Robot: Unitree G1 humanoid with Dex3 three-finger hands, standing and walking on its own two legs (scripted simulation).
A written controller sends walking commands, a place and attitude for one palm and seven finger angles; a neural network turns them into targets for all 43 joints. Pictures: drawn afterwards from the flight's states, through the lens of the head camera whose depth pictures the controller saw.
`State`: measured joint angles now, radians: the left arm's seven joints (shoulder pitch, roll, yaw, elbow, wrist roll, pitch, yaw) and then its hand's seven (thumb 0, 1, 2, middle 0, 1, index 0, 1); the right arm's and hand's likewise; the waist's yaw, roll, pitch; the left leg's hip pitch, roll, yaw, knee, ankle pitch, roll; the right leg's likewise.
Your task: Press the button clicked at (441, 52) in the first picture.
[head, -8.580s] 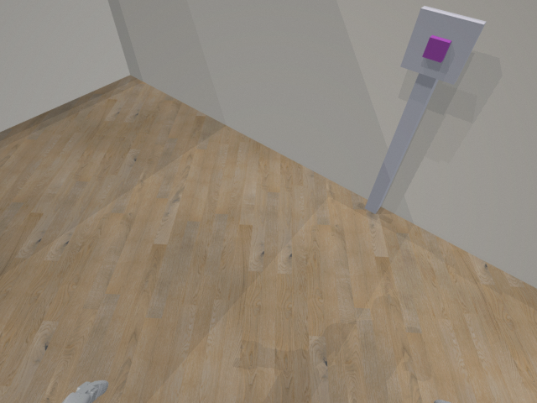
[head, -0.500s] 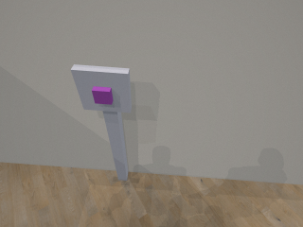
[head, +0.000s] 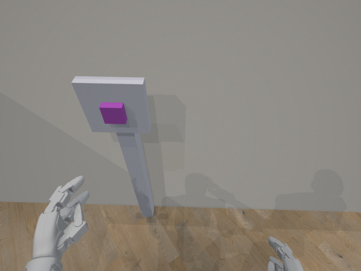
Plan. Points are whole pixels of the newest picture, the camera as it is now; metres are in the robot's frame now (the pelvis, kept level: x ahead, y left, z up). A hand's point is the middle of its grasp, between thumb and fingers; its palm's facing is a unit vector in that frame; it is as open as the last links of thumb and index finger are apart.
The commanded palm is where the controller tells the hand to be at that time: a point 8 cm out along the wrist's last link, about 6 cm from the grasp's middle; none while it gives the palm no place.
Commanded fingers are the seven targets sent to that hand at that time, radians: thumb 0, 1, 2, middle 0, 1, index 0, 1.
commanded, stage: raise the hand and make a fist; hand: left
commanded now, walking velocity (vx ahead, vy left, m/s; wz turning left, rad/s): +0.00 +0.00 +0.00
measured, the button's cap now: (114, 112) +0.50 +0.20 +0.07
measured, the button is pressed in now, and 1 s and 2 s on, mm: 0 0 0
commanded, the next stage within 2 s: aim a knuckle at the button in 1.76 s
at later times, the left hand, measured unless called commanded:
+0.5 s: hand (99, 241) +0.19 +0.18 -0.01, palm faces -0.05 -1.00 -0.02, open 3.4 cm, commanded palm +0.15 +0.25 +0.01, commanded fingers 0.00 0.90 0.90 -1.25 -1.44 -1.25 -1.44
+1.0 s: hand (78, 225) +0.21 +0.21 +0.04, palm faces +0.05 -1.00 -0.05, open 3.1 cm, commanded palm +0.18 +0.26 +0.04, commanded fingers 0.00 0.90 0.90 -1.30 -1.50 -1.30 -1.50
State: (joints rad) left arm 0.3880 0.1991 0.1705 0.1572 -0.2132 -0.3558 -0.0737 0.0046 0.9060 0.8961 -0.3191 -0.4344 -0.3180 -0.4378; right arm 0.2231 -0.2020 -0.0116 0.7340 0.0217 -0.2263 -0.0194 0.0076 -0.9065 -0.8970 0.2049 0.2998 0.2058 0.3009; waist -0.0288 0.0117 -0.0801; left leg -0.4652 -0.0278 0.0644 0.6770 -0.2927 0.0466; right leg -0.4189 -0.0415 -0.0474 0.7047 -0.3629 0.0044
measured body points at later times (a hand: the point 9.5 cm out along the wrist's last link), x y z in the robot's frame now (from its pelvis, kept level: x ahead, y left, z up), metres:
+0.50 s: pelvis +0.00 -0.04 -0.06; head +0.05 -0.04 +0.39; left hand +0.19 +0.23 -0.01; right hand +0.19 -0.26 -0.13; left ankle +0.03 +0.09 -0.72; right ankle +0.00 -0.12 -0.72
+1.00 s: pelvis +0.00 +0.00 -0.04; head +0.03 +0.02 +0.41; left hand +0.20 +0.27 +0.04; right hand +0.19 -0.23 -0.10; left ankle +0.03 +0.09 -0.72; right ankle +0.00 -0.12 -0.72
